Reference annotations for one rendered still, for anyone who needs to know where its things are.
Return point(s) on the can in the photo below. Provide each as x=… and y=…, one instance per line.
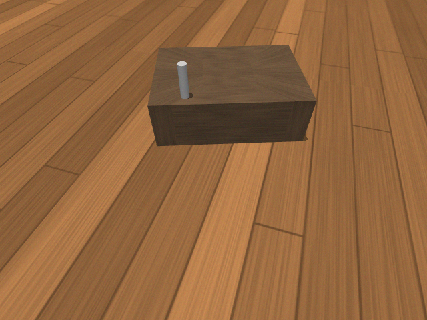
x=183, y=79

